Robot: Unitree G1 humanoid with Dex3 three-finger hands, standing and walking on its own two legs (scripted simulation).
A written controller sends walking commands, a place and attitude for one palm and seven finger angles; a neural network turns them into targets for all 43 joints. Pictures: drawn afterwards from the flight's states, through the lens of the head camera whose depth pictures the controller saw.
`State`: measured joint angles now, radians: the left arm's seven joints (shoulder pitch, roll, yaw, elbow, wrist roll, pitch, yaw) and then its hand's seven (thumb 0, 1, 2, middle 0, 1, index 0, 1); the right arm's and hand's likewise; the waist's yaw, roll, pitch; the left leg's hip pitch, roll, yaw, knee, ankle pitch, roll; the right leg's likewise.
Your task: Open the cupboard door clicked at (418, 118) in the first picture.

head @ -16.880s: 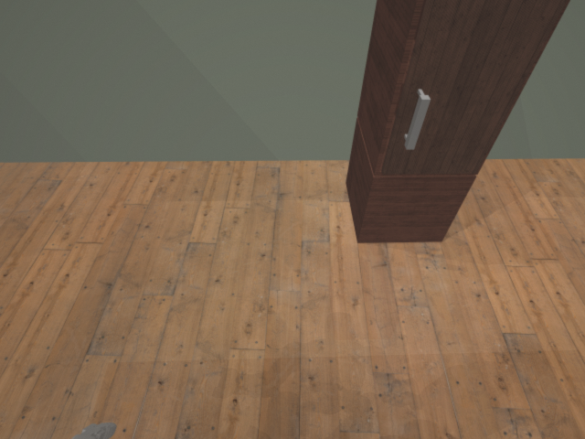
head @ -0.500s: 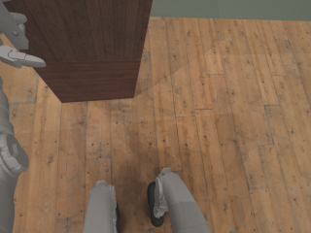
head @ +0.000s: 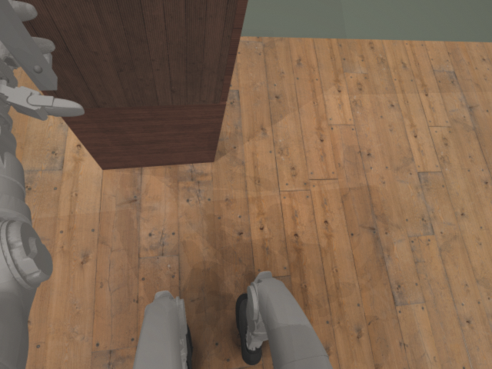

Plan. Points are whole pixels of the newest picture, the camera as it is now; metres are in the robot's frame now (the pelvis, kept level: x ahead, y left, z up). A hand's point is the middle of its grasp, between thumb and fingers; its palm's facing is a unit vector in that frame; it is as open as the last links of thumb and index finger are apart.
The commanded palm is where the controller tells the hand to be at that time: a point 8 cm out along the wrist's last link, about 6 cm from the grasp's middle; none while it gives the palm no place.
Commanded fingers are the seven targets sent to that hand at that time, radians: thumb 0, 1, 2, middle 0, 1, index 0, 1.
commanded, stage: close the thumb around the handle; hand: left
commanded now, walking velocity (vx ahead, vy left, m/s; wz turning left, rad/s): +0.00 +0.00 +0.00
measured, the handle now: (21, 31) +0.60 +0.26 +0.04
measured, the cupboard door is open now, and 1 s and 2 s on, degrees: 1 7 57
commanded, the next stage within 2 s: pull the door open along its arc in 0.56 s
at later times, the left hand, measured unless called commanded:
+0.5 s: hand (38, 68) +0.54 +0.24 +0.03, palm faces +0.05 -1.00 -0.02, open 6.0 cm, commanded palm +0.53 +0.25 +0.03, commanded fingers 0.00 0.90 0.90 -0.40 -1.35 -0.40 -1.35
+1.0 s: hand (43, 90) +0.51 +0.23 +0.03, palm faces +0.04 -1.00 -0.03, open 6.2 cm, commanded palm +0.45 +0.26 +0.03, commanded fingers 0.00 0.90 0.90 -0.40 -1.35 -0.40 -1.35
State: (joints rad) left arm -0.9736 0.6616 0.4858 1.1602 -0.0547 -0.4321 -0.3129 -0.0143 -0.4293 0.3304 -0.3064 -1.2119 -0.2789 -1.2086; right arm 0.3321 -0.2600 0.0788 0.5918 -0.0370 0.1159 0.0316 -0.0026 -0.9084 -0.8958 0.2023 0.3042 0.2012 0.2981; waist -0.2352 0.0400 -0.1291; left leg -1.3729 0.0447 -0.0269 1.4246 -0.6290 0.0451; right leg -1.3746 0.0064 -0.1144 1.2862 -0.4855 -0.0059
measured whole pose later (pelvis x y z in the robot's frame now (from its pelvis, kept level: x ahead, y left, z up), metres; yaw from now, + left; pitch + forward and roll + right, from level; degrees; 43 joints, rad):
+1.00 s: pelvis +0.00 +0.00 +0.01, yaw +0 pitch +32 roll -5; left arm -0.75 0.57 0.50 0.94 -0.13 -0.41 -0.32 0.00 0.68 0.72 -0.32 -1.31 -0.32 -1.35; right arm 0.33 -0.26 0.06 0.56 -0.01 0.13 0.04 0.00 -0.91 -0.90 0.20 0.30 0.20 0.30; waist -0.21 0.04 -0.13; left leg -1.31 0.05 0.00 1.37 -0.62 0.04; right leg -1.33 0.02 -0.09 1.25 -0.48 -0.01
